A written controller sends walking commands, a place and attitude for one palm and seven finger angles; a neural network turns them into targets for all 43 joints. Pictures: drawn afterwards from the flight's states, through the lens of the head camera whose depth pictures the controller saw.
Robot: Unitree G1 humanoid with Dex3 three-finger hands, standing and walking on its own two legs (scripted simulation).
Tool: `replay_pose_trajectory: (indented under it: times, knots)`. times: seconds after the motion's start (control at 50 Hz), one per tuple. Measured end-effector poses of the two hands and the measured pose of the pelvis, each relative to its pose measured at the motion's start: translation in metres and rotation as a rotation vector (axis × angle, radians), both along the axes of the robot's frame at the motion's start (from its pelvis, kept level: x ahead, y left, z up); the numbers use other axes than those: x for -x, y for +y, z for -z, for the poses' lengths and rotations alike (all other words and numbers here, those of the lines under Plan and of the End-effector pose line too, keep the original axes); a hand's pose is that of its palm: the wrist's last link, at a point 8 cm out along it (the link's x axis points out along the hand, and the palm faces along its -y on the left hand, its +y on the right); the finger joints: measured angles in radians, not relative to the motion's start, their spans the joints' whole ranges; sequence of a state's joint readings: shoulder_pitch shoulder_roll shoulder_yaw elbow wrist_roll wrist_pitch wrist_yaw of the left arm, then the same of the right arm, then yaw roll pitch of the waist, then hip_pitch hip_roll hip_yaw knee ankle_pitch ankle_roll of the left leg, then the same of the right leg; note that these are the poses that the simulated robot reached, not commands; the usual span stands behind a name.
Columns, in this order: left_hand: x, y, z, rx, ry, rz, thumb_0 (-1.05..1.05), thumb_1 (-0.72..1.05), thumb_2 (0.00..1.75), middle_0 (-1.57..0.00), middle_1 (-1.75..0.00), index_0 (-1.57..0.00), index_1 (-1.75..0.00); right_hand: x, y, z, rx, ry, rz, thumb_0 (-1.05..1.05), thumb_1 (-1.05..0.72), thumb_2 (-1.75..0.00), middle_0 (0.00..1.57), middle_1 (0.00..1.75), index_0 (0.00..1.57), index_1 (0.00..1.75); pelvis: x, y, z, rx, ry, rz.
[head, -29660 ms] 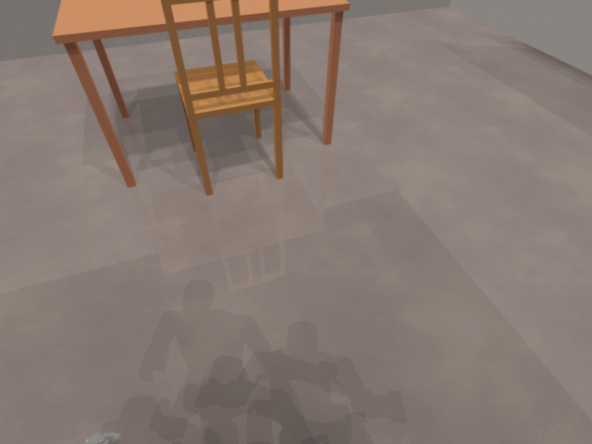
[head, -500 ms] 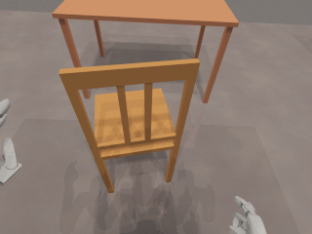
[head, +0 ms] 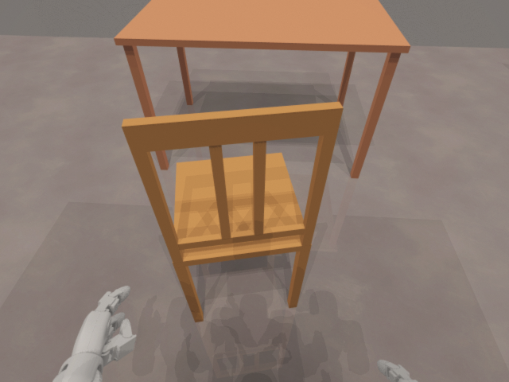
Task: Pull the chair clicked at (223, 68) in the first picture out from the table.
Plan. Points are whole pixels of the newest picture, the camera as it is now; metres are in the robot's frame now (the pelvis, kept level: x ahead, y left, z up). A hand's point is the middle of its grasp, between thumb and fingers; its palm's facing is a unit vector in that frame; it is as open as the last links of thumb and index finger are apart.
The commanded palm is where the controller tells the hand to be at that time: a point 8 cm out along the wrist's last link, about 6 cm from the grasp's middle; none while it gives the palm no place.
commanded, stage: let the arm hang, fingers relaxed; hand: left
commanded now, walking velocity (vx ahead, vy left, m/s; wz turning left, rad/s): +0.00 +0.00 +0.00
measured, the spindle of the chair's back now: (221, 196) +0.53 +0.10 -0.06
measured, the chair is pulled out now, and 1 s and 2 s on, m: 0.62 0.62 0.62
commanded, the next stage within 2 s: look to check the result in 0.94 s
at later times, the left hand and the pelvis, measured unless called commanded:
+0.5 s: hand out of the picture -0.04 +0.18 -0.16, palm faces -0.01 -0.97 -0.23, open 7.3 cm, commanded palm none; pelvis +0.01 -0.01 +0.01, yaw +0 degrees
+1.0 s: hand out of the picture +0.02 +0.14 -0.16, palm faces +0.00 -0.98 -0.19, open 7.3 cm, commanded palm none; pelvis +0.01 -0.03 +0.01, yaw +0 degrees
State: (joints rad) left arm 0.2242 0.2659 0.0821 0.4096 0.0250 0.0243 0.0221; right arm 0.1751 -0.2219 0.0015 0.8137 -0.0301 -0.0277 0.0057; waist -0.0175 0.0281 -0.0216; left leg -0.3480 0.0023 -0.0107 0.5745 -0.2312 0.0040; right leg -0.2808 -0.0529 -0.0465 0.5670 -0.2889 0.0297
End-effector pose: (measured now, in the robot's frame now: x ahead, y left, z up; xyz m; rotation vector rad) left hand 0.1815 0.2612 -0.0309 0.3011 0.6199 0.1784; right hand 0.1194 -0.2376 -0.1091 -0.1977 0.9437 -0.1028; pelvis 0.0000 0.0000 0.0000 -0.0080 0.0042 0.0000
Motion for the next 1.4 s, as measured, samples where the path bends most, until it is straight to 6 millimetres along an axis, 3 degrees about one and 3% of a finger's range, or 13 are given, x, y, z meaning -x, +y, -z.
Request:
replay_pose_trajectory:
  times: [0.06, 0.1, 0.16, 0.28, 0.4, 0.52, 0.68, 0.82, 1.4]
  knots:
    - [0.052, -0.035, 0.070, 0.129, 0.325, 0.013, 0.00, 0.91, 0.90, -0.20, -0.30, -0.20, -0.30, 0.020, 0.005, 0.004, -0.003, 0.085, 0.012, 0.01, -0.90, -0.90, 0.20, 0.30, 0.20, 0.30, 0.000, -0.001, -0.001, -0.003, -0.014, 0.005]
    - [0.092, -0.057, 0.097, 0.205, 0.489, 0.005, 0.00, 0.92, 0.90, -0.20, -0.30, -0.20, -0.30, 0.038, 0.007, 0.005, 0.002, 0.152, 0.023, 0.01, -0.90, -0.90, 0.20, 0.30, 0.20, 0.30, -0.001, -0.003, -0.002, 0.000, -0.018, 0.006]
    - [0.125, -0.044, 0.106, 0.205, 0.551, -0.106, -0.05, 1.01, 0.90, -0.21, -0.30, -0.21, -0.30, 0.065, 0.004, 0.008, 0.023, 0.264, 0.042, 0.01, -0.92, -0.90, 0.20, 0.30, 0.20, 0.30, -0.001, -0.006, -0.005, 0.008, -0.015, -0.006]
    - [0.188, -0.022, 0.103, 0.143, 0.757, -0.153, -0.04, 0.99, 0.90, -0.21, -0.30, -0.21, -0.30, 0.106, -0.008, 0.012, 0.037, 0.410, 0.078, 0.01, -0.93, -0.90, 0.20, 0.30, 0.20, 0.30, -0.005, -0.007, -0.009, 0.008, -0.011, -0.008]
    - [0.222, -0.021, 0.095, 0.115, 0.869, -0.183, -0.01, 0.94, 0.90, -0.20, -0.30, -0.20, -0.30, 0.126, -0.005, 0.019, 0.004, 0.473, 0.096, 0.01, -0.92, -0.90, 0.20, 0.30, 0.20, 0.30, -0.008, -0.010, -0.010, 0.002, -0.013, -0.003]
    - [0.217, -0.039, 0.096, 0.136, 0.863, -0.169, 0.00, 0.92, 0.90, -0.20, -0.30, -0.20, -0.30, 0.129, 0.006, 0.027, -0.043, 0.481, 0.100, 0.01, -0.91, -0.90, 0.20, 0.30, 0.20, 0.30, -0.010, -0.013, -0.009, -0.003, -0.017, 0.005]
    - [0.178, -0.071, 0.104, 0.190, 0.763, -0.119, 0.00, 0.91, 0.90, -0.20, -0.30, -0.20, -0.30, 0.125, 0.012, 0.031, -0.070, 0.464, 0.108, 0.02, -0.92, -0.90, 0.20, 0.30, 0.20, 0.30, -0.012, -0.018, -0.009, -0.007, -0.023, 0.009]
    - [0.167, -0.069, 0.104, 0.174, 0.743, -0.117, 0.02, 0.94, 0.90, -0.20, -0.30, -0.20, -0.30, 0.128, 0.008, 0.029, -0.069, 0.460, 0.128, 0.01, -0.91, -0.90, 0.20, 0.30, 0.20, 0.30, -0.013, -0.024, -0.009, -0.006, -0.026, 0.011]
    - [0.176, -0.079, 0.105, 0.195, 0.766, -0.130, 0.00, 0.91, 0.90, -0.20, -0.30, -0.20, -0.30, 0.124, 0.000, 0.027, -0.052, 0.463, 0.123, 0.01, -0.91, -0.90, 0.20, 0.30, 0.20, 0.30, -0.012, -0.029, -0.010, -0.003, -0.026, 0.009]
